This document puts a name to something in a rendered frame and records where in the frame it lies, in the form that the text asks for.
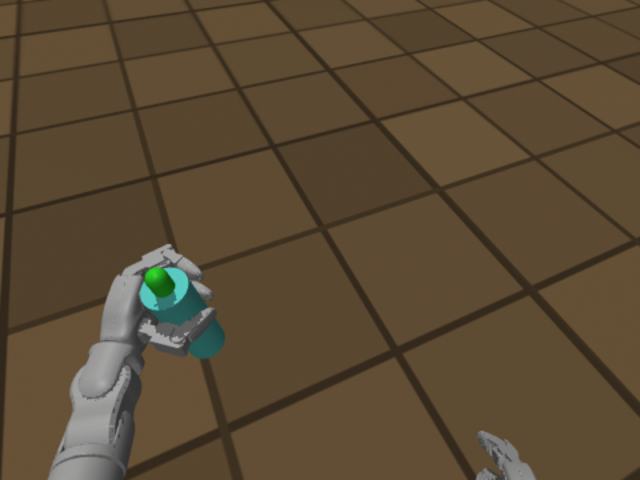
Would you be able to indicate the left robot arm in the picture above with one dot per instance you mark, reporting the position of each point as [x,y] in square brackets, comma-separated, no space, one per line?
[99,435]

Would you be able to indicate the right robot hand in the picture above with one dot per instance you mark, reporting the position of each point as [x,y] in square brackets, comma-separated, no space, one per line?
[505,457]

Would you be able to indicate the bottle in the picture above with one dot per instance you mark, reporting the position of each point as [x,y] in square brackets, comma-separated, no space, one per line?
[171,297]

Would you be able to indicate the left robot hand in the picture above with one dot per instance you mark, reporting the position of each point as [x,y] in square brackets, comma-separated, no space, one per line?
[126,319]

